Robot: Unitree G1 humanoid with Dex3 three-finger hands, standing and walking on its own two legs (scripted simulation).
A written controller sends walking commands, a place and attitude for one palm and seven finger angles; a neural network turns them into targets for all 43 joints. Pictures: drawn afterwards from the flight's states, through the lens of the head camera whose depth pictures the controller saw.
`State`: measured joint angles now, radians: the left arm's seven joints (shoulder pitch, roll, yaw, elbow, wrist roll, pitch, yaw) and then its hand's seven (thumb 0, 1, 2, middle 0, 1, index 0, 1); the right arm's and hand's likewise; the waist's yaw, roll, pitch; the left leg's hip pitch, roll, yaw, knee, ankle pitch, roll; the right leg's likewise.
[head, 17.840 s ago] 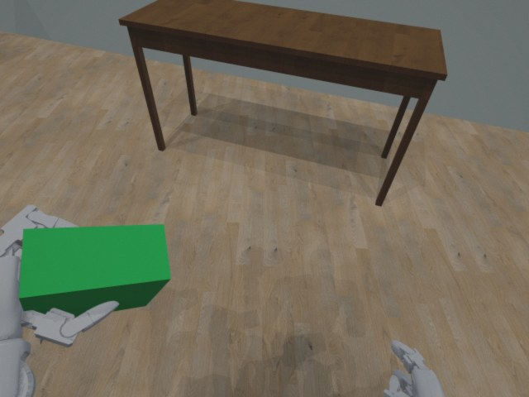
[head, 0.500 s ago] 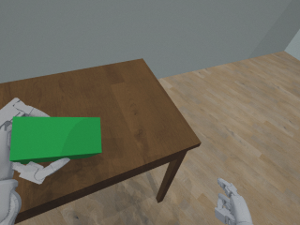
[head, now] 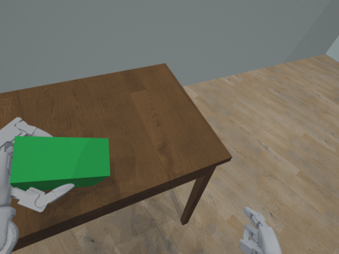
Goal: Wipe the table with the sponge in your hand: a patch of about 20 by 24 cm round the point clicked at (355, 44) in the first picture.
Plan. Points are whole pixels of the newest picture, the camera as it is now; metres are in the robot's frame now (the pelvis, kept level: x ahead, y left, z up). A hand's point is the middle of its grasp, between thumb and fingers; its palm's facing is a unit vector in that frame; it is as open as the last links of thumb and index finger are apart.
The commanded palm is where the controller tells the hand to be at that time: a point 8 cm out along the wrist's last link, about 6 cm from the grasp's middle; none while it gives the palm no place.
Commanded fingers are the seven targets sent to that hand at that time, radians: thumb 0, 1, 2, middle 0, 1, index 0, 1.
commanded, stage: look again from close up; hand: left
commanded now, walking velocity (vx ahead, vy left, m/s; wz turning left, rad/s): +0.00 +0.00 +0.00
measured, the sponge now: (75, 165) +0.24 +0.20 +0.13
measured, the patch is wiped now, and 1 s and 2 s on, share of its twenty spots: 0.00 0.00 0.00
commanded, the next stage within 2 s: come to a stop and stand still in 0.14 s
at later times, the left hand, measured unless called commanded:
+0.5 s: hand (44, 159) +0.23 +0.24 +0.17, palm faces +0.36 -0.85 -0.37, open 10.5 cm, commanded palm +0.16 +0.28 +0.17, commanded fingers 0.00 0.10 1.30 -1.20 -1.60 -1.20 -1.60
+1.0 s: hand (54, 162) +0.23 +0.23 +0.15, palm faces +0.34 -0.88 -0.34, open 10.5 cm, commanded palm +0.17 +0.27 +0.17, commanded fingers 0.00 0.10 1.30 -1.20 -1.60 -1.20 -1.60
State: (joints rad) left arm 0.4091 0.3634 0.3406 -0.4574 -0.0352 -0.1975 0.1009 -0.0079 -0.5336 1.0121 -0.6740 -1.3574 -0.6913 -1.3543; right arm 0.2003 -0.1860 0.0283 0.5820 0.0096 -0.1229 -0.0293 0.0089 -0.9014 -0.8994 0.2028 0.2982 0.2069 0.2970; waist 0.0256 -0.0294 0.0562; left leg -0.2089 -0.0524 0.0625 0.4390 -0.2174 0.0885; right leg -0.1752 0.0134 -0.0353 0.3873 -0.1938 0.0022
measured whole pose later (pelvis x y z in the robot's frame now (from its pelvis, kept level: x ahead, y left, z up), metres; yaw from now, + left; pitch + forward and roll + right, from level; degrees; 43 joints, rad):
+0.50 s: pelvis +0.00 +0.00 +0.00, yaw -1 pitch +0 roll -1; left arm 0.37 0.35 0.37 -0.41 -0.05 -0.25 0.08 -0.01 -0.53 1.01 -0.67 -1.36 -0.69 -1.35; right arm 0.21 -0.21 0.01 0.56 0.01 -0.17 0.02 0.01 -0.90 -0.90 0.20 0.30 0.21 0.30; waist 0.01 0.00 0.05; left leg -0.25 -0.06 0.08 0.47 -0.23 0.09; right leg -0.24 0.01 -0.02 0.46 -0.22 0.00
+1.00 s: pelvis +0.01 -0.01 +0.00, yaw +0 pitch -1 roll -1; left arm 0.42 0.37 0.33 -0.43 -0.04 -0.22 0.09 -0.01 -0.53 1.01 -0.67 -1.35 -0.69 -1.35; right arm 0.18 -0.19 0.02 0.57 0.01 -0.14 -0.02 0.01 -0.90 -0.90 0.20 0.30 0.21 0.30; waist 0.01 -0.04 0.03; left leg -0.22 -0.04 0.06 0.46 -0.24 0.07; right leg -0.18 0.03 -0.04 0.40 -0.21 -0.01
